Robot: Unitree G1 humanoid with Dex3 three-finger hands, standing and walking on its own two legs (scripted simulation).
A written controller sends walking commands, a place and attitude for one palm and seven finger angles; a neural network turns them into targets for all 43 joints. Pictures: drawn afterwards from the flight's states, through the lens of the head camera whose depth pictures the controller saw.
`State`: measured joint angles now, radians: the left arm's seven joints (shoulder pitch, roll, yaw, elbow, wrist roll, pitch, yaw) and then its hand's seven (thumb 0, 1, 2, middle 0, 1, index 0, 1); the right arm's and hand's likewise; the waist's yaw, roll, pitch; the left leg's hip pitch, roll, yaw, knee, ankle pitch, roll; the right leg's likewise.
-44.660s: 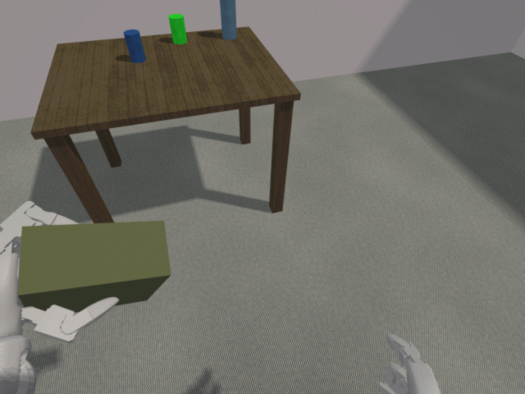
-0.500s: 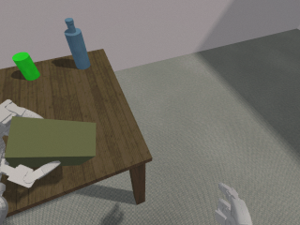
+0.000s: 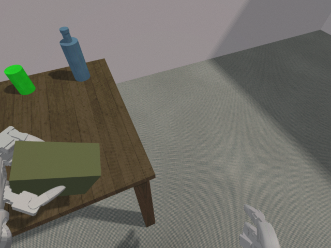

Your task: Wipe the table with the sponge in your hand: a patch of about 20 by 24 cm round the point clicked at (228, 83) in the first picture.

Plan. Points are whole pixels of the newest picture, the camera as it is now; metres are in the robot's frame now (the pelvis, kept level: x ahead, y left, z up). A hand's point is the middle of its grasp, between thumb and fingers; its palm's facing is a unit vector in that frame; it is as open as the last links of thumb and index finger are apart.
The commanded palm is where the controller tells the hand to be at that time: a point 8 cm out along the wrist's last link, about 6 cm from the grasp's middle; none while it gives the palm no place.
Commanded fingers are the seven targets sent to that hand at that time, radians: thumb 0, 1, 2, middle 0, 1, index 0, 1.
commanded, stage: come to a stop and stand still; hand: left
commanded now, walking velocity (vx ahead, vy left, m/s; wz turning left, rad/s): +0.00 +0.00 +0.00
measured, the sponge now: (69, 171) +0.24 +0.21 +0.11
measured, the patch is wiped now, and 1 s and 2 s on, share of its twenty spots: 0.00 0.00 0.00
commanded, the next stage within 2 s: look again from close up in 0.86 s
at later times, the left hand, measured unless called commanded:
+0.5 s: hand (83, 187) +0.20 +0.16 +0.14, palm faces +0.31 -0.77 -0.56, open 10.6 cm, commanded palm +0.12 +0.20 +0.17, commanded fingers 0.00 0.10 1.30 -1.20 -1.60 -1.20 -1.60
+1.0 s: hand (68, 214) +0.14 +0.15 +0.17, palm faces +0.44 -0.75 -0.50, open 10.6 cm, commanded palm +0.08 +0.18 +0.17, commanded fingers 0.00 0.10 1.30 -1.20 -1.60 -1.20 -1.60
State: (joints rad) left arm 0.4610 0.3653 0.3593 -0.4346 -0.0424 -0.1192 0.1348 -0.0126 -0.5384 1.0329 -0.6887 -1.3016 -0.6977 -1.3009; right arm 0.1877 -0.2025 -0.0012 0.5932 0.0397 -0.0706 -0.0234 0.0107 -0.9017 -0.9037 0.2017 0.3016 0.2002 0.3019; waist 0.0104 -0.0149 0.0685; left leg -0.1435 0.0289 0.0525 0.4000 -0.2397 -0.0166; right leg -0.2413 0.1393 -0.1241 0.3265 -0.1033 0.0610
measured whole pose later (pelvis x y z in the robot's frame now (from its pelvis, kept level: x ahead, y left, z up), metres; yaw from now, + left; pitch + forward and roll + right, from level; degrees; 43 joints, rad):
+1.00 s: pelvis -0.06 -0.11 -0.01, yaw +5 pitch -1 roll +1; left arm 0.35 0.47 0.35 -0.51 0.03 -0.22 0.09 -0.01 -0.54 1.03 -0.69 -1.30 -0.70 -1.30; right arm 0.18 -0.18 -0.03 0.55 -0.01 -0.19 -0.01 0.01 -0.90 -0.90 0.20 0.30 0.20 0.30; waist 0.07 -0.06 0.08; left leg -0.20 -0.04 0.06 0.54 -0.33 0.04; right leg -0.29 -0.01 0.00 0.56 -0.25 -0.03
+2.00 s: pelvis -0.12 -0.08 +0.00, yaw +2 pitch +1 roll +1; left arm 0.44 0.37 0.38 -0.50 -0.02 -0.27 0.11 -0.01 -0.54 1.03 -0.69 -1.30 -0.70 -1.30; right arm 0.23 -0.22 0.01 0.63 -0.01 -0.10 0.02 0.01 -0.90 -0.90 0.20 0.30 0.20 0.30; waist 0.01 -0.03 0.06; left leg -0.54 0.01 -0.01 1.01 -0.29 0.00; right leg -0.24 -0.04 -0.09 0.55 -0.31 -0.03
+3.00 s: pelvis +0.02 +0.07 +0.00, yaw +1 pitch +0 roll +1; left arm 0.44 0.34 0.40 -0.41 -0.03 -0.18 0.15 -0.01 -0.54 1.03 -0.69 -1.30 -0.70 -1.30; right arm 0.21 -0.22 0.02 0.64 0.00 -0.10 -0.03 0.01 -0.90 -0.90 0.20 0.30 0.20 0.30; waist 0.02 -0.02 0.05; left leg -0.40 0.02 0.05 0.78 -0.33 -0.01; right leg -0.24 -0.04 -0.09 0.54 -0.29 -0.03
